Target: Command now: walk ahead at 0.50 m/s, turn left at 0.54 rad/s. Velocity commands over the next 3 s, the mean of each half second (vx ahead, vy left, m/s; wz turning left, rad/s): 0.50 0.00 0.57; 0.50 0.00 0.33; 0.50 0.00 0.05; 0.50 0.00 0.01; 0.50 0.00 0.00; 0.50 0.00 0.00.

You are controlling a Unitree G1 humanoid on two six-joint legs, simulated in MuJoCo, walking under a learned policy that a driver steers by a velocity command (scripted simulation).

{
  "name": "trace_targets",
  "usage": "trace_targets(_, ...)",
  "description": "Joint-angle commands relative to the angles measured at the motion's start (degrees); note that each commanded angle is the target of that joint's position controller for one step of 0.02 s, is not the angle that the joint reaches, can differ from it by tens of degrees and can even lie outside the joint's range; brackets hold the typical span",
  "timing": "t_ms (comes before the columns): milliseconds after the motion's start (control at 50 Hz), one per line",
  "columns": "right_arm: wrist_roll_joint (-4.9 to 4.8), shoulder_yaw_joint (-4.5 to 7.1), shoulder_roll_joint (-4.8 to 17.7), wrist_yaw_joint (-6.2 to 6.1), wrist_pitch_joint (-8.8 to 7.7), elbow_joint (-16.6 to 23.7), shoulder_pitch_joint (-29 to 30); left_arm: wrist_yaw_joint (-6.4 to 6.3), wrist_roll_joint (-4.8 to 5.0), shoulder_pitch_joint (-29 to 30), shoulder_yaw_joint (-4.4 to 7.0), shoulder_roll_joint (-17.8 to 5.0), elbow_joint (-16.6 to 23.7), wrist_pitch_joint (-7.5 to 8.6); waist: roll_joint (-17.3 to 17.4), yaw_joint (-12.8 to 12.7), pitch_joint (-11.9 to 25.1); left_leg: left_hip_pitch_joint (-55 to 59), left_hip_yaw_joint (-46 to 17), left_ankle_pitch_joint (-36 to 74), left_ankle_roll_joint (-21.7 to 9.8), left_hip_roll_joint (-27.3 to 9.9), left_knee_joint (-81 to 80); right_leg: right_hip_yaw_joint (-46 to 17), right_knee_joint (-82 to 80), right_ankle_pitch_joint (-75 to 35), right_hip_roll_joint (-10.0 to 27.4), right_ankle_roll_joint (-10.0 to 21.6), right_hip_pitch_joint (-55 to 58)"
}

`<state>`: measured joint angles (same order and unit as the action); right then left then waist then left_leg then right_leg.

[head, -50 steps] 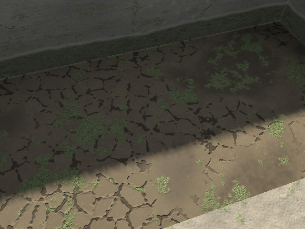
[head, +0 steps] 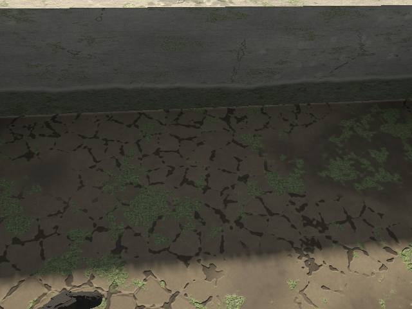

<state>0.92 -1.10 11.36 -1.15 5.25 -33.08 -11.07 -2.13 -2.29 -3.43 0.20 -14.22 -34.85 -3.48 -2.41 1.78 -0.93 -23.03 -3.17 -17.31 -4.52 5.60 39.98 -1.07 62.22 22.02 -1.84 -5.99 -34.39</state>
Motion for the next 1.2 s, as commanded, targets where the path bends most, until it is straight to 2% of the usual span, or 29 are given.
trace_targets(20, 0.31, 1.39, 5.89, 0.07, -1.77, 7.14, 9.14, -0.11, -1.49, 1.57, 0.39, -2.15, 5.44, -0.51, 7.35, -3.23, 6.06, 2.33, -17.26, 22.64, -5.76, -10.53, -15.50, -0.69, -2.51, -2.30, -0.04, -1.35, 2.25)
trace_targets(100, 0.74, 2.32, 7.41, 0.91, -1.41, 6.78, 8.30, 0.43, -0.10, 3.41, -0.56, -1.21, 6.05, -0.76, 7.58, -0.84, 6.91, 5.20, -19.99, 10.99, -5.07, -9.01, -16.42, -0.38, -19.49, -2.03, -0.77, 1.07, 10.85)
trace_targets(160, -0.71, 2.75, 7.78, 1.06, 0.15, 6.79, 9.85, 1.44, 0.20, 0.84, -1.28, 1.66, 5.12, 0.50, 5.56, -1.49, 6.79, 0.44, -22.80, -2.08, -3.37, -8.03, -17.62, 2.20, -32.71, -7.41, -0.51, 4.09, 25.09)
trace_targets(180, -1.35, 2.59, 6.92, 1.03, 0.11, 6.94, 9.67, 1.54, -0.52, -1.93, -1.24, 1.96, 4.54, 0.79, 3.36, -1.83, 8.14, -5.63, -21.84, -5.62, -1.82, -6.79, -15.06, 0.76, -30.74, -8.03, 2.74, 5.90, 34.05)
trace_targets(200, -2.39, 1.94, 4.39, 1.38, -0.03, 8.48, 10.93, 1.57, -0.82, 0.23, -0.04, -2.39, 5.33, 1.34, -7.89, -1.83, 8.32, -13.49, -13.20, -10.07, 1.36, -1.55, -10.96, -6.46, -32.13, -2.39, 7.58, 8.42, 36.34)
trace_targets(220, -1.97, 2.14, 5.30, 1.53, -0.53, 9.44, 14.85, 1.52, -0.65, -0.26, 0.37, -4.16, 6.26, 1.55, -11.46, -4.71, 5.86, -15.44, -8.06, -7.07, 2.94, 1.38, -2.96, -14.85, -39.15, 1.80, 13.59, 10.54, 33.06)
trace_targets(240, -0.78, 2.75, 7.13, 1.80, -1.15, 9.89, 17.02, 1.07, -0.62, 0.44, 0.57, -5.68, 6.99, 1.89, -9.69, -4.99, 3.51, -13.71, -7.48, -4.93, 4.08, 0.89, 2.48, -19.43, -43.03, -0.12, 17.68, 12.43, 26.83)
trace_targets(260, -0.46, 3.03, 7.72, 2.07, -1.62, 9.47, 16.63, 0.82, -0.54, 2.12, 0.36, -5.58, 7.39, 2.30, -6.49, -3.32, 3.25, -9.78, -6.58, -3.08, 4.88, -0.49, 5.38, -19.51, -44.09, -2.62, 18.95, 13.73, 22.03)
trace_targets(280, -0.33, 2.78, 6.88, 2.39, -1.94, 9.03, 15.27, 0.75, 0.09, 4.02, -0.11, -4.50, 7.49, 2.78, -4.43, -1.42, 4.01, -5.42, -5.75, -0.23, 5.13, -1.77, 5.47, -16.88, -44.43, -1.73, 17.90, 13.25, 18.57)
trace_targets(320, -0.44, 2.59, 6.05, 2.84, -2.14, 7.25, 11.80, 0.89, 0.75, 7.86, -0.60, -3.48, 8.53, 3.31, -4.20, 1.61, 5.09, 4.31, -2.53, 3.10, 4.80, -1.28, 2.62, -9.92, -43.29, 0.15, 13.63, 10.90, 13.50)
trace_targets(360, 0.44, 2.43, 5.68, 2.87, -1.78, 5.84, 10.05, 1.45, 1.28, 6.99, -0.59, -3.24, 8.62, 2.90, -4.15, 1.05, 5.08, 8.43, -0.72, 0.87, 3.86, -0.52, -1.15, -5.86, -42.03, 4.17, 10.91, 9.38, 13.45)
trace_targets(400, 1.08, 1.75, 4.78, 2.84, -1.29, 5.46, 9.06, 1.78, 1.06, 5.28, -0.35, -3.35, 8.44, 2.03, -1.26, 0.37, 4.32, 9.48, -1.64, -0.36, 2.40, -1.41, -5.79, -2.51, -37.36, 4.77, 8.90, 8.19, 15.13)
trace_targets(420, -0.40, 2.57, 7.75, 2.85, -1.36, 6.01, 11.41, 2.24, 0.81, 3.55, -0.97, -1.46, 9.52, 1.64, 5.83, -1.45, 4.19, 5.56, -8.29, -6.86, 0.95, -3.51, -9.96, 3.02, -34.51, 5.54, 5.08, 5.86, 15.45)
trace_targets(440, -2.26, 3.32, 10.04, 3.12, -1.69, 6.41, 11.48, 2.60, 1.01, 5.45, -0.64, -1.65, 9.97, 1.60, 10.23, -0.44, 3.17, -0.32, -15.35, -17.03, -0.55, -5.86, -17.19, 6.96, -28.77, 4.00, 2.58, 4.74, 18.81)
trace_targets(480, -2.28, 3.55, 12.11, 3.07, -1.64, 7.40, 14.56, 3.05, 0.87, 5.88, -0.60, -1.16, 10.48, 1.63, 14.10, -1.68, 0.56, -3.08, -22.51, -17.09, -1.61, -7.78, -22.01, 6.94, -25.13, -1.61, 0.10, 4.67, 19.37)
trace_targets(540, -2.26, 3.40, 10.98, 2.18, -1.21, 7.90, 16.16, 3.02, 0.46, 1.10, -0.36, -0.95, 8.72, 2.88, 10.48, -3.62, 3.84, -2.88, -21.28, -11.85, -1.08, -6.55, -20.11, 5.13, -27.75, -3.89, 1.08, 5.78, 25.78)
trace_targets(600, -3.05, 2.44, 8.27, 1.92, -1.84, 7.34, 14.93, 2.69, 0.41, 1.44, -0.03, -0.70, 8.21, 3.57, 4.22, -2.95, 6.38, -6.01, -17.54, -8.29, 0.63, -4.23, -17.50, 3.04, -29.70, -2.59, 3.96, 6.74, 33.73)
trace_targets(680, -2.28, 1.65, 6.81, 2.41, -2.20, 6.69, 14.09, 2.67, 0.88, 2.52, -0.05, -1.61, 8.06, 3.28, -1.42, -1.72, 4.24, -2.93, -11.72, -1.43, 2.07, -1.59, -11.49, -0.91, -35.85, 3.08, 7.89, 8.24, 29.45)
trace_targets(720, -1.84, 1.27, 6.49, 2.73, -2.39, 6.38, 13.84, 3.08, 0.98, 2.40, -0.22, -1.86, 7.78, 3.58, -0.61, -1.13, 3.69, -1.46, -10.99, -0.24, 1.62, -1.66, -10.57, -0.57, -36.20, 4.97, 8.11, 8.77, 27.68)
trace_targets(740, -1.16, 1.11, 6.70, 2.71, -2.17, 5.92, 12.74, 2.92, 0.71, 2.40, -0.63, -1.55, 7.88, 3.68, 2.37, -0.15, 2.63, -0.73, -11.93, 1.21, 1.41, -1.68, -11.90, 2.28, -34.22, 0.72, 7.14, 8.32, 26.57)
trace_targets(800, -1.45, 1.03, 7.26, 2.35, -1.93, 5.35, 12.38, 2.81, 0.51, -0.31, -0.71, -1.10, 7.43, 3.88, 6.16, -1.45, 2.56, -1.48, -16.02, 0.35, -0.03, -2.94, -14.57, 5.48, -30.36, -2.28, 4.67, 7.60, 28.12)
trace_targets(880, -1.30, 0.52, 5.33, 1.47, -1.86, 4.75, 12.04, 1.68, 0.65, -3.44, 0.08, -2.22, 5.83, 3.37, 2.30, -1.61, 5.52, -1.67, -12.43, 9.54, -0.72, -1.92, -9.16, 4.04, -29.36, -10.36, 6.63, 8.47, 33.62)
trace_targets(940, -1.42, 0.38, 5.15, 1.36, -1.99, 4.50, 11.95, 1.46, 0.78, -3.25, 0.18, -2.08, 5.89, 2.44, 1.76, -1.49, 5.35, -1.56, -10.52, 13.01, -0.46, -1.60, -6.55, 4.25, -29.00, -13.36, 7.36, 9.03, 33.09)
trace_targets(960, -1.51, -0.12, 3.71, 1.48, -1.88, 5.01, 12.76, 1.37, 0.38, -2.49, 0.10, -1.85, 6.11, 2.19, 1.41, -0.78, 5.77, -0.40, -10.11, 15.21, -0.50, -1.54, -6.63, 4.96, -28.61, -15.81, 7.46, 8.46, 32.62)
trace_targets(1020, -1.55, -0.10, 4.32, 1.19, -1.73, 4.19, 11.71, 1.30, 0.32, -2.79, 0.15, -1.70, 6.18, 1.67, 2.27, -0.96, 6.22, 0.73, -10.37, 19.08, -0.92, -1.58, -5.91, 5.84, -27.67, -16.83, 6.56, 7.96, 32.60)
trace_targets(1040, -0.61, -0.32, 3.94, 1.99, -1.95, 4.97, 13.42, 1.21, 0.57, -0.85, 0.07, -2.23, 7.08, 0.85, 0.79, -0.24, 2.98, -1.44, -8.20, 26.72, -0.37, -1.67, -3.25, 4.57, -26.83, -27.69, 8.41, 8.04, 31.07)
trace_targets(1060, -0.25, -0.21, 4.04, 1.94, -2.25, 4.26, 11.88, 1.19, 0.39, -1.95, 0.39, -2.35, 6.81, 0.49, 0.86, -0.37, 5.84, 0.07, -7.67, 28.43, -0.20, -1.78, -3.04, 4.48, -25.70, -30.97, 9.04, 8.27, 32.12)
trace_targets(1120, -0.43, -0.36, 3.74, 1.45, -2.69, 3.66, 11.78, 1.12, 0.19, -2.75, 0.43, -1.66, 6.63, -0.03, 1.51, -0.89, 9.85, 3.95, -7.03, 32.05, -0.69, -2.14, -3.35, 5.63, -24.56, -30.00, 8.01, 7.31, 32.12)
trace_targets(1200, -0.61, -0.67, 3.26, 1.47, -2.45, 3.31, 12.17, 1.29, 0.32, -0.70, 0.14, -0.15, 7.32, -0.75, 1.77, -0.56, 10.00, 4.41, -7.10, 32.53, -0.96, -2.80, -4.21, 6.67, -24.53, -23.31, 6.76, 6.42, 30.95)
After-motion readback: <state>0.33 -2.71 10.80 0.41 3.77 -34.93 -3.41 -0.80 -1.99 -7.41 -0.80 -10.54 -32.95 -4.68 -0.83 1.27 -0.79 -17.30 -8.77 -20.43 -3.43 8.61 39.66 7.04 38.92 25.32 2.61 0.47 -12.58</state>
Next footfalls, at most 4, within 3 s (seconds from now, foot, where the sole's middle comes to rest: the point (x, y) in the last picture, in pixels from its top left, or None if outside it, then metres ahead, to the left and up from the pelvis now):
0.16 right None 0.06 -0.10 -0.76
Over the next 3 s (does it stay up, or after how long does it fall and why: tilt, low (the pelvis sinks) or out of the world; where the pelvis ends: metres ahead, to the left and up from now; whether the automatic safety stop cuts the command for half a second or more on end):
stays up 0.03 0.01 0.00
